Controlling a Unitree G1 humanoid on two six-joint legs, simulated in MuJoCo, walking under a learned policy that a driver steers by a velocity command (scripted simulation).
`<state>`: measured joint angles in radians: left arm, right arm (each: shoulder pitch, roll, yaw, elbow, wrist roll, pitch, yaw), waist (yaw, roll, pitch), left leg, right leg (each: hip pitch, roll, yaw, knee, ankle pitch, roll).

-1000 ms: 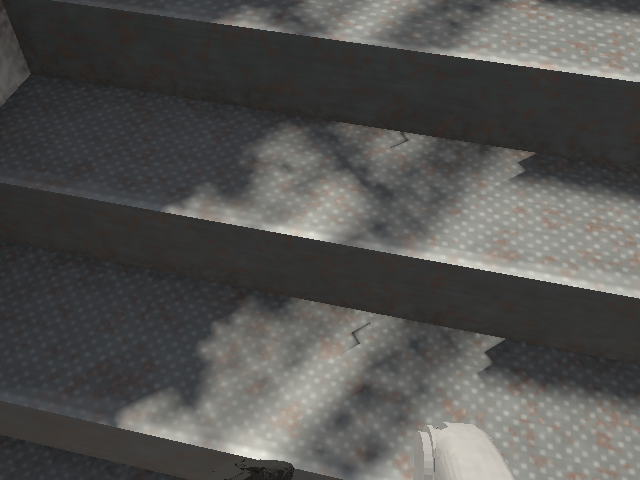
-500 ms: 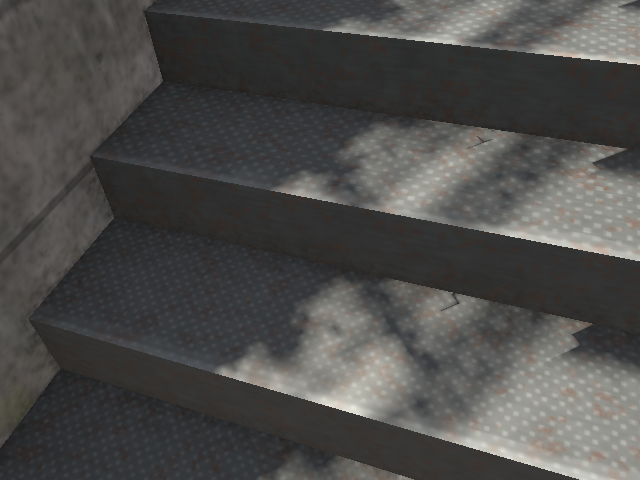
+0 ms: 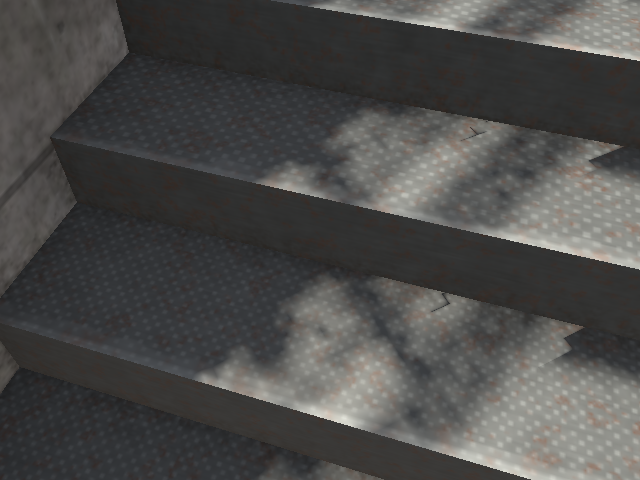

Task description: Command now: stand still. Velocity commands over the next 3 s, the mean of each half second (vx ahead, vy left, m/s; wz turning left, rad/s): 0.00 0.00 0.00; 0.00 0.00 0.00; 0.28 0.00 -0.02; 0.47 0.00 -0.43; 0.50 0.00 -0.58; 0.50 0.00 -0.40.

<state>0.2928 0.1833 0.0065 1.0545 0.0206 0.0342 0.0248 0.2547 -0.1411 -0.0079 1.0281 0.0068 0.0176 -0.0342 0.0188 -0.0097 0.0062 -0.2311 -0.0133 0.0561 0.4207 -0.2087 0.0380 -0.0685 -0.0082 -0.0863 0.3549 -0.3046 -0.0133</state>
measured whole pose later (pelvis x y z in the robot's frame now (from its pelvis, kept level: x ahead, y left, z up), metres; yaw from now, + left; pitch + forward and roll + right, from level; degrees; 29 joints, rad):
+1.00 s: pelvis -0.03 +0.01 +0.00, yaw +0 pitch +0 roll +0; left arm 0.40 0.14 -0.01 1.12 0.01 0.00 0.03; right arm 0.27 -0.14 -0.02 1.03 0.01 0.04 -0.05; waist 0.02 0.00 0.02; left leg -0.24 -0.02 0.05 0.38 -0.14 0.05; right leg -0.10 -0.01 -0.08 0.36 -0.26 -0.01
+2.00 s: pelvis +0.34 +0.19 +0.16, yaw -12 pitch -1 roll +0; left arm 0.11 0.11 -0.04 0.75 -0.02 0.01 -0.01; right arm 0.46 -0.11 0.07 1.04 -0.09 -0.04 -0.01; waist -0.02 -0.04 -0.10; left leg -0.10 0.12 0.38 0.53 -0.39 0.01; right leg -1.34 0.01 0.01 2.18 0.00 -0.10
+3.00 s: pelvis +0.89 -0.02 +0.50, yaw -44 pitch +3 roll +1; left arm 0.03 0.13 -0.03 0.66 -0.02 -0.06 -0.03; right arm 0.52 -0.14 -0.01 1.05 -0.04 -0.05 0.00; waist -0.04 -0.04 -0.06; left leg -0.32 0.04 0.18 0.62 -0.36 0.04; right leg -1.10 0.00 0.13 1.79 -0.05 -0.07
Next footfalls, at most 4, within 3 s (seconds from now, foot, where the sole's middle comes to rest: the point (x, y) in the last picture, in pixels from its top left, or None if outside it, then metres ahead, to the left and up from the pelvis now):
1.56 left None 0.34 0.29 -0.61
2.22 right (314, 346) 0.61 0.05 -0.43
2.72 left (321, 132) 0.97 0.05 -0.26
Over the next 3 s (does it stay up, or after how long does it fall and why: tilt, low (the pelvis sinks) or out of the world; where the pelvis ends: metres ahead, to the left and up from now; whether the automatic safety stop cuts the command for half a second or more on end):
stays up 0.89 -0.02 0.50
